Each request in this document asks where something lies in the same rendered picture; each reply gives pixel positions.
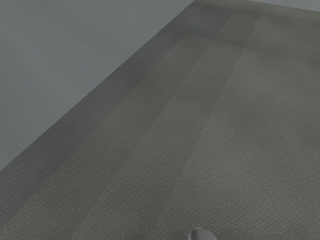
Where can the robot right thigh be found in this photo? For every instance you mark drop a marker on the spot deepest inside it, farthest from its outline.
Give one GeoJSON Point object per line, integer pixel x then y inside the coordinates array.
{"type": "Point", "coordinates": [200, 234]}

